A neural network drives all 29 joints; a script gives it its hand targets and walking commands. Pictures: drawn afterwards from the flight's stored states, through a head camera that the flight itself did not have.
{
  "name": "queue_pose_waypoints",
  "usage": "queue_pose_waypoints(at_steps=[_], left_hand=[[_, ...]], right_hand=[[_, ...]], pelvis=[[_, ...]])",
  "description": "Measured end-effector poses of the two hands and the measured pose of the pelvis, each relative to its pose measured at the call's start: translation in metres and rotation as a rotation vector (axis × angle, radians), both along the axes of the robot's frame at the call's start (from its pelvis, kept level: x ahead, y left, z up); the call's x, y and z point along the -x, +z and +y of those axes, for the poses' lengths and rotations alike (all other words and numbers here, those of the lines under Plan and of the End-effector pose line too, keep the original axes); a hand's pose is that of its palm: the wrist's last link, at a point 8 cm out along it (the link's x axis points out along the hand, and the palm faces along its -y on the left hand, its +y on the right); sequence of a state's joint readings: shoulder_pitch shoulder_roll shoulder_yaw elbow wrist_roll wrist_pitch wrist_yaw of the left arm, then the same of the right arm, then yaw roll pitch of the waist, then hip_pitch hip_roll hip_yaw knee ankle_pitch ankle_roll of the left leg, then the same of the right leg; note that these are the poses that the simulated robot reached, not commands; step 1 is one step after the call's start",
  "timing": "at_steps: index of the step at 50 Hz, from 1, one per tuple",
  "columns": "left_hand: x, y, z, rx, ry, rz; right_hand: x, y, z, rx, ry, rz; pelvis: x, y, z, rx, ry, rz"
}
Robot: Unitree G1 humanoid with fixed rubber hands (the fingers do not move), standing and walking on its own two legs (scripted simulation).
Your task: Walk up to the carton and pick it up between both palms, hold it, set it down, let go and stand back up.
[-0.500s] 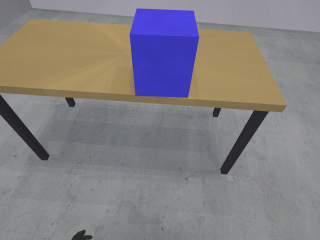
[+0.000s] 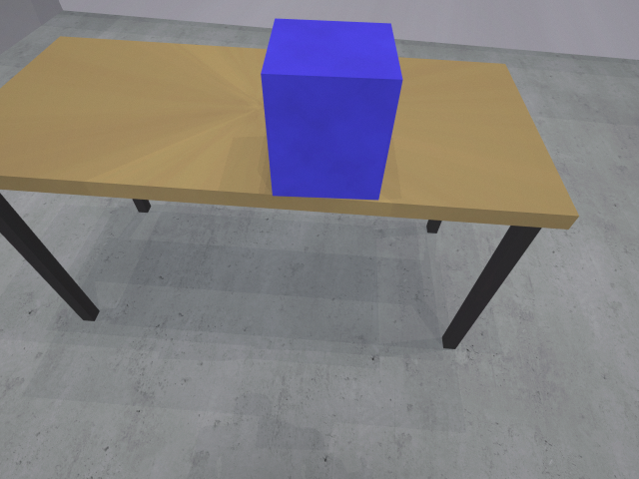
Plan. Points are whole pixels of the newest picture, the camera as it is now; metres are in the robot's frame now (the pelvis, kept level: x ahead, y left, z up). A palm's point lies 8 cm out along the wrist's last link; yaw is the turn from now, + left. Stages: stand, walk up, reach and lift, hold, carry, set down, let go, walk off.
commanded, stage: stand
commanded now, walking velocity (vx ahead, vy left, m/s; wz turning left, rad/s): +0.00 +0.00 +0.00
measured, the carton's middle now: (329, 113) +0.72 +0.00 +0.06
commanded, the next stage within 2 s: walk up in 1.20 s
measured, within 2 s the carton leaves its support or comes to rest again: neither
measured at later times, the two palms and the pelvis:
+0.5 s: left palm out of the picture -0.01 +0.22 -0.14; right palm out of the picture +0.00 -0.21 -0.14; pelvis +0.01 +0.01 +0.01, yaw +0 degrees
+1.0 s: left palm out of the picture -0.01 +0.21 -0.14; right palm out of the picture -0.02 -0.19 -0.14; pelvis +0.01 +0.01 +0.01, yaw +0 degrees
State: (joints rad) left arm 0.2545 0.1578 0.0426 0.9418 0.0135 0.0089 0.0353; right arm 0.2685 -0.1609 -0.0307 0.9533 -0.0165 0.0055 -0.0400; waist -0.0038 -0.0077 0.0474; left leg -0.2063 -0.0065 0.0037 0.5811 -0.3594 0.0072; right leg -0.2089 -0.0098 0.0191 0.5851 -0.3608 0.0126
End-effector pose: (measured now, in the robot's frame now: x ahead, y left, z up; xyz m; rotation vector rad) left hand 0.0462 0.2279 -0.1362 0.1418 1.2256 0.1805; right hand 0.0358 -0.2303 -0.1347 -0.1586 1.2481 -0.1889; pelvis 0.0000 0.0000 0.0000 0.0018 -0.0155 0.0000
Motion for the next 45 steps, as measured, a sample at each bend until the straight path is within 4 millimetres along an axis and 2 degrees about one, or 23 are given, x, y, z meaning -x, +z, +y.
queue_pose_waypoints(at_steps=[26, 34, 45], left_hand=[[0.053, -0.007, -0.013, 0.038, 0.057, 0.215], [0.058, -0.007, -0.019, 0.054, 0.051, 0.236], [0.054, -0.008, -0.020, 0.059, 0.050, 0.228]], right_hand=[[0.035, -0.005, 0.023, -0.042, -0.028, 0.168], [0.041, -0.006, 0.028, -0.048, -0.041, 0.190], [0.050, -0.007, 0.037, -0.065, -0.040, 0.209]], pelvis=[[-0.011, 0.007, 0.005, -0.004, 0.007, -0.036], [-0.013, 0.008, 0.007, -0.004, 0.010, -0.040], [-0.012, 0.008, 0.008, -0.004, 0.011, -0.046]])
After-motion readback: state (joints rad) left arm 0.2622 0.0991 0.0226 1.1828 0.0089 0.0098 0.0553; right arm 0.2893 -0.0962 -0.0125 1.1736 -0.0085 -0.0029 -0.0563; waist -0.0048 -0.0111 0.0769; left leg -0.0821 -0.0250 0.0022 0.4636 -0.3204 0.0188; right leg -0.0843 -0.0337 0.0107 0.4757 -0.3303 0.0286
